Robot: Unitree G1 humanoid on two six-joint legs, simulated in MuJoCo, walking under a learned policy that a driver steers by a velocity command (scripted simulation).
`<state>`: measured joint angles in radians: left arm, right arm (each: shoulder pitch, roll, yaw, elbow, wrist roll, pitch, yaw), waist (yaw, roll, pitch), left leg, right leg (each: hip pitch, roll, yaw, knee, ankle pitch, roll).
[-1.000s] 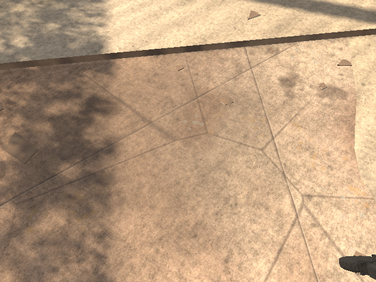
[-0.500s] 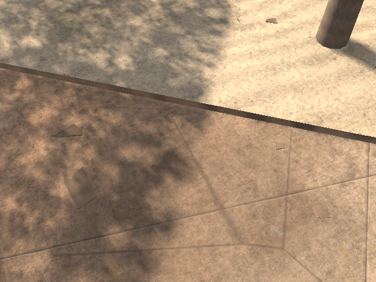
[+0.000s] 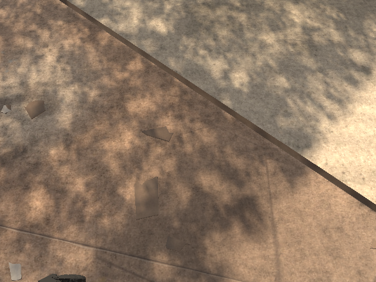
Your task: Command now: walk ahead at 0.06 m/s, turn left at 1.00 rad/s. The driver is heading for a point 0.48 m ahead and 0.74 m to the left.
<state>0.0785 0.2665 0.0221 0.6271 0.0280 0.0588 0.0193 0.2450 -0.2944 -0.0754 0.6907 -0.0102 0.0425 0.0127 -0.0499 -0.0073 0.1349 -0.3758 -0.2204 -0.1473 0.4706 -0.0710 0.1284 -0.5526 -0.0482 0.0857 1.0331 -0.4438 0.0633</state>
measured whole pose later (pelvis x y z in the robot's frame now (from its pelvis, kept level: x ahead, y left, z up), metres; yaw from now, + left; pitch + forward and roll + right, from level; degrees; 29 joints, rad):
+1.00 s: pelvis +0.15 +0.02 +0.01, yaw +39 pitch +1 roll +0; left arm 0.20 0.33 0.06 0.72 0.03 0.01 -0.07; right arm 0.44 -0.27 -0.02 0.87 -0.01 -0.06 0.01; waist -0.04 -0.05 -0.03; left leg 0.10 -0.07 -0.07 0.16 -0.28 0.08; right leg -0.67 -0.10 -0.02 0.88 -0.11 0.04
